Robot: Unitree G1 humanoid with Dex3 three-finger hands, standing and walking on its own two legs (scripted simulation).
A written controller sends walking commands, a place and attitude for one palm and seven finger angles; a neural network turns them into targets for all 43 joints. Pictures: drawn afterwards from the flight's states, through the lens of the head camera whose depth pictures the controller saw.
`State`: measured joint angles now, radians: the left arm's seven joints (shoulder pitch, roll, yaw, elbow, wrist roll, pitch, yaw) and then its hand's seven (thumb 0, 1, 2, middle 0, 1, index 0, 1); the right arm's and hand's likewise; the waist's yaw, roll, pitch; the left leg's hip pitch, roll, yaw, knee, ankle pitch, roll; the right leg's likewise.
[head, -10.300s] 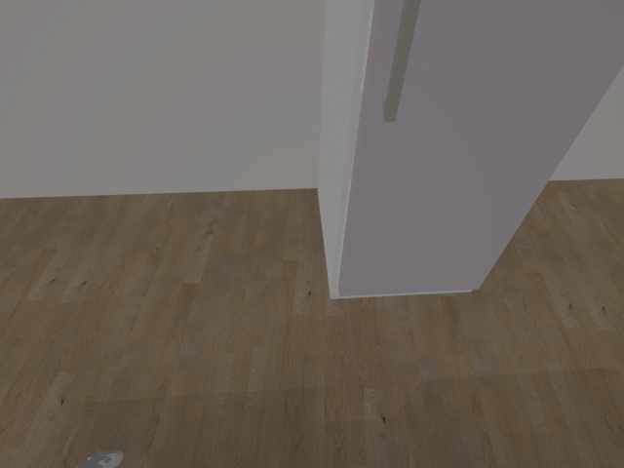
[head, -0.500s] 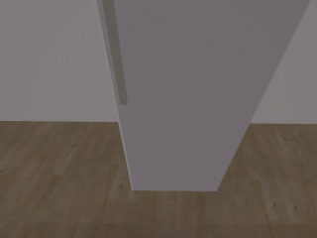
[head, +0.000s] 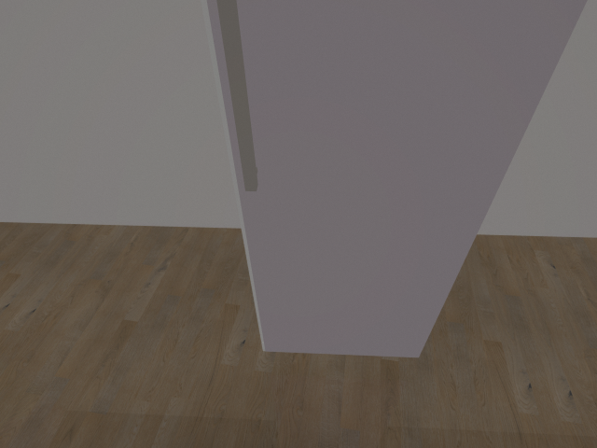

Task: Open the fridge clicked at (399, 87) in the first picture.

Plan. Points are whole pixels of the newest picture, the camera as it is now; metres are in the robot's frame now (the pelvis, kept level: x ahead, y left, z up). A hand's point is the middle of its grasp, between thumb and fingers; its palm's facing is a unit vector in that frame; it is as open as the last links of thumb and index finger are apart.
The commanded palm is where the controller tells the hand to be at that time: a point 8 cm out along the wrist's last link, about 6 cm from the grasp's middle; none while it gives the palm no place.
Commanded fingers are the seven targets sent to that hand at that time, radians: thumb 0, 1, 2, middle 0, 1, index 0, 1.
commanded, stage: come to a stop and stand still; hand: left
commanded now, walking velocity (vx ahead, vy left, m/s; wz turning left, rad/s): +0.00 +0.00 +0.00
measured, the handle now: (240, 79) +0.56 +0.12 +0.26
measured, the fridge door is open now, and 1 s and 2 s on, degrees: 0 0 0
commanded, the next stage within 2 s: look again from close up in 0.34 s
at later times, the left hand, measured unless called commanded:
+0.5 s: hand out of the picture +0.07 +0.24 -0.15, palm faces +0.00 -0.95 -0.32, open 7.4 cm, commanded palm none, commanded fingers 0.00 0.90 0.90 -0.20 -0.30 -0.20 -0.30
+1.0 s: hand out of the picture +0.14 +0.24 -0.14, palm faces +0.01 -0.94 -0.34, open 7.4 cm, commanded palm none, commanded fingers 0.00 0.90 0.90 -0.20 -0.30 -0.20 -0.30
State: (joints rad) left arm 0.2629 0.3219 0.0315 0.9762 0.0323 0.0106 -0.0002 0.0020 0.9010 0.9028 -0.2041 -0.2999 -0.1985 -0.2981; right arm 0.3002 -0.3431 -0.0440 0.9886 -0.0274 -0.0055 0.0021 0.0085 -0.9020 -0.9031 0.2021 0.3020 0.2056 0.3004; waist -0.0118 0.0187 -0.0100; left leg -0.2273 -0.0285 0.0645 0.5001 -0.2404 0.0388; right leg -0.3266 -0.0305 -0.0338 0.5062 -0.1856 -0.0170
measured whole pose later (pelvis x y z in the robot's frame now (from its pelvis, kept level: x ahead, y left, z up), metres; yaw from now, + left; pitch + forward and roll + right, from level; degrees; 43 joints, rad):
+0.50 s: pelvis +0.02 +0.00 +0.01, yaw +1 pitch -2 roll +1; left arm 0.21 0.31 0.00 1.06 0.03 0.01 0.00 0.00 0.90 0.90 -0.21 -0.30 -0.20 -0.30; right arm 0.24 -0.31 -0.02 1.08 -0.02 -0.01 0.01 0.01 -0.90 -0.90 0.20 0.30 0.21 0.30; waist -0.01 0.00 0.01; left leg -0.19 -0.03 0.04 0.42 -0.20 0.03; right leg -0.27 -0.02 -0.04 0.42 -0.13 -0.01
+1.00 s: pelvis +0.07 -0.01 +0.01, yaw +2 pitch -1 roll +0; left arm 0.13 0.32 -0.01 1.07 0.02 -0.01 0.01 0.00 0.90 0.90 -0.21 -0.30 -0.20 -0.30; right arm 0.12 -0.33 0.00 1.09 -0.02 -0.02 0.00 0.01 -0.90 -0.90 0.20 0.30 0.21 0.30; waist 0.00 0.01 0.03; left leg -0.08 -0.02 0.02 0.33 -0.23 0.02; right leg -0.18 -0.01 -0.06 0.37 -0.16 -0.01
